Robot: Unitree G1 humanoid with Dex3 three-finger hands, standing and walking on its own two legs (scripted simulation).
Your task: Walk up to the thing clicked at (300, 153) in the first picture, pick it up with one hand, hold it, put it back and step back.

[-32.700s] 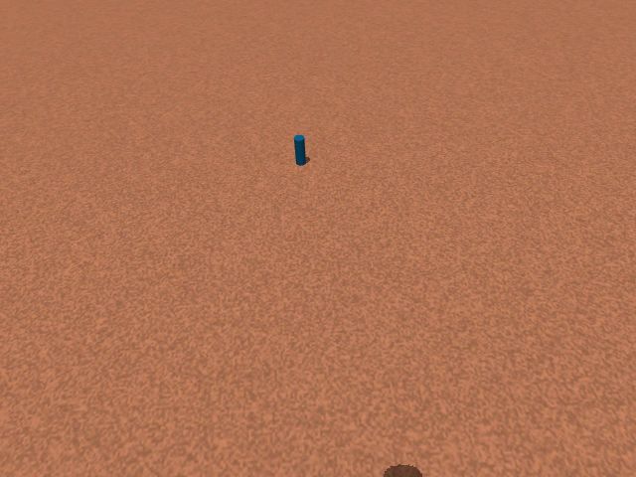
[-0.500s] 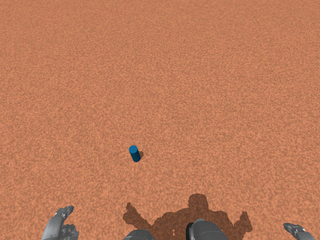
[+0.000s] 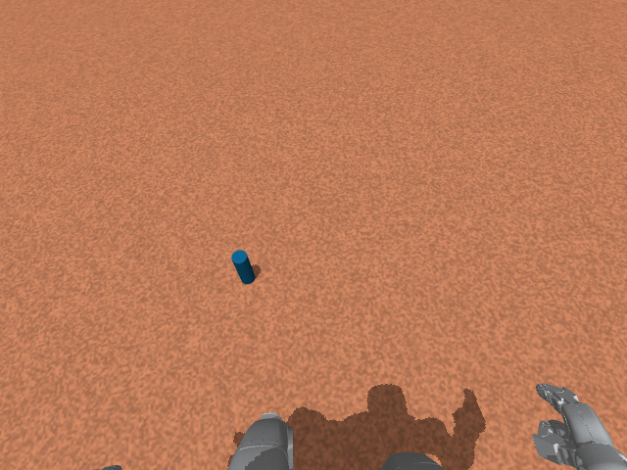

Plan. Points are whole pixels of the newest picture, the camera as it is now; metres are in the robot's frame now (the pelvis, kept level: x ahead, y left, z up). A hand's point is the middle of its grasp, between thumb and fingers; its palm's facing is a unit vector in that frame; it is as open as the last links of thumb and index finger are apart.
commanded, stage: step back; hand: left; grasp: from the side
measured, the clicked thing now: (243, 267) +0.73 +0.30 -0.67
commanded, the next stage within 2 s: stand in 1.90 s
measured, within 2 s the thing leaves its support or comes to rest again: neither
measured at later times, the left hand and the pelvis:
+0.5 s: hand out of the picture -0.05 +0.24 -0.13, palm faces +0.11 -0.93 -0.35, open 7.4 cm; pelvis -0.16 -0.03 +0.01, yaw +7 degrees
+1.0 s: hand out of the picture -0.26 +0.23 -0.12, palm faces +0.13 -0.88 -0.45, open 7.4 cm; pelvis -0.28 -0.06 +0.01, yaw +7 degrees
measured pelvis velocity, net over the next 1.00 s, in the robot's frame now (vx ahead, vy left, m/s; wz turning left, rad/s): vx -0.28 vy -0.06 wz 0.12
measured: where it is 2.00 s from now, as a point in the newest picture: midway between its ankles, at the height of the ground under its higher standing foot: outside the picture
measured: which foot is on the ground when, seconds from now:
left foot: down 0.00-0.00, up 0.02-0.34, down 0.36-0.74, up 0.76-1.00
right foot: down 0.00-0.38, up 0.40-0.68, down 0.70-1.00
